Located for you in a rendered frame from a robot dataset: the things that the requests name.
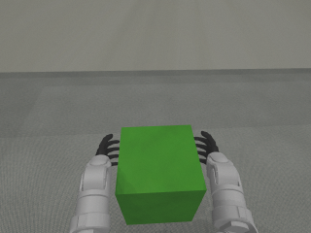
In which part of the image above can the robot left forearm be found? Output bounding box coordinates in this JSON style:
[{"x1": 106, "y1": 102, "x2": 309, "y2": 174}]
[{"x1": 68, "y1": 154, "x2": 112, "y2": 233}]

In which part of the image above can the right robot hand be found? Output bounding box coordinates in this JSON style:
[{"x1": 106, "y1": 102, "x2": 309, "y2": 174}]
[{"x1": 193, "y1": 131, "x2": 219, "y2": 165}]

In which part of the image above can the carton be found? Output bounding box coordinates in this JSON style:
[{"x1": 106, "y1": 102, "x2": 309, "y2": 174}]
[{"x1": 115, "y1": 124, "x2": 207, "y2": 225}]

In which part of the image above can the robot right forearm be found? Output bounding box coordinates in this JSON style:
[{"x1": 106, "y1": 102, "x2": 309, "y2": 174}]
[{"x1": 206, "y1": 151, "x2": 259, "y2": 233}]

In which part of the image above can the left robot hand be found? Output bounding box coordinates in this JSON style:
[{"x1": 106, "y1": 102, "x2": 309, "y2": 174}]
[{"x1": 95, "y1": 134, "x2": 120, "y2": 166}]

